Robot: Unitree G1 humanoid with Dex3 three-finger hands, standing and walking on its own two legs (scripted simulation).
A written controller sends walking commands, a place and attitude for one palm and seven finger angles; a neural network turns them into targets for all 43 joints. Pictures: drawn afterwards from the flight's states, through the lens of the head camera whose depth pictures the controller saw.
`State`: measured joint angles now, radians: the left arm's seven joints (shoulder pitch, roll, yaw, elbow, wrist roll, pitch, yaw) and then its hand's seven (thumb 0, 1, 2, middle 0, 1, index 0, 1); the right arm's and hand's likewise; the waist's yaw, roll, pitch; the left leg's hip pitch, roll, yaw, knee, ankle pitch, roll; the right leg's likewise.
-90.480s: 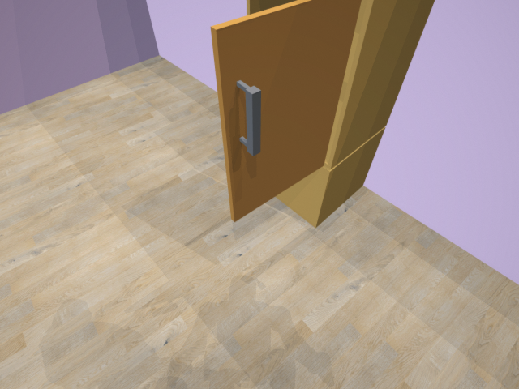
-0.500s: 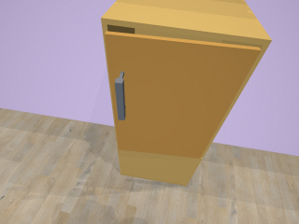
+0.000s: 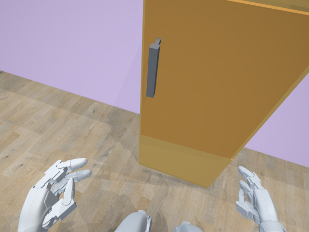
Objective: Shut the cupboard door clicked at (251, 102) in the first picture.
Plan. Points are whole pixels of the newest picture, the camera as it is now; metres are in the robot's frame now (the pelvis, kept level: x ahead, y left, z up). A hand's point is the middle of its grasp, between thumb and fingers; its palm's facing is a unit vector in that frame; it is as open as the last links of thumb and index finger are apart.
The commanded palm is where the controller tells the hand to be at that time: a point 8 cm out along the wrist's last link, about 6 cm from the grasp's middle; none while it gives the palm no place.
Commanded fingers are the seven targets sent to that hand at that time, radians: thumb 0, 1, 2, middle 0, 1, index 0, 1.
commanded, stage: raise the hand and make a fist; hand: left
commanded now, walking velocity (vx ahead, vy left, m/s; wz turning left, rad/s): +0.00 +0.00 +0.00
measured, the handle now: (154, 69) +0.52 +0.08 +0.14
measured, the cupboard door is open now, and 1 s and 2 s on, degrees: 4 4 4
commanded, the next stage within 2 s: bring the fist close to the handle in 1.38 s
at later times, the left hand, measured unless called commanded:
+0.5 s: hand (103, 163) +0.24 +0.15 +0.09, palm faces -0.15 -0.99 -0.03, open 3.4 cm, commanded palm +0.21 +0.22 +0.10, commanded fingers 0.00 0.90 0.90 -1.15 -1.34 -1.15 -1.34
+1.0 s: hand (108, 135) +0.27 +0.15 +0.15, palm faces -0.10 -0.99 -0.07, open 3.1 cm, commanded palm +0.25 +0.20 +0.14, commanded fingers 0.00 0.90 0.90 -1.30 -1.50 -1.30 -1.50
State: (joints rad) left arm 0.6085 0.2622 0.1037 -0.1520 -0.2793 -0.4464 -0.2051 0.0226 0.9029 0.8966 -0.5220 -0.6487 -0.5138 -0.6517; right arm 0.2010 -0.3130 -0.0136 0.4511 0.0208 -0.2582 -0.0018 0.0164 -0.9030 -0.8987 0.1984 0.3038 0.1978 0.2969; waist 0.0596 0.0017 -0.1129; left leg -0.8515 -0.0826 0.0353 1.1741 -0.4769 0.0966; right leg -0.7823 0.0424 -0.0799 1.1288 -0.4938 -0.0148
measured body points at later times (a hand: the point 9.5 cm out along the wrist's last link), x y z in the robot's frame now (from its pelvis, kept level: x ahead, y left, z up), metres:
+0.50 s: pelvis +0.04 -0.02 +0.02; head +0.09 -0.01 +0.47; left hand +0.24 +0.21 +0.09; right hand +0.21 -0.27 -0.04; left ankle +0.07 +0.03 -0.65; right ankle +0.04 -0.12 -0.65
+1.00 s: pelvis +0.05 -0.04 +0.05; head +0.07 -0.04 +0.50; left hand +0.27 +0.20 +0.15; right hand +0.24 -0.27 -0.01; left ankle +0.07 +0.03 -0.65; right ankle +0.04 -0.12 -0.65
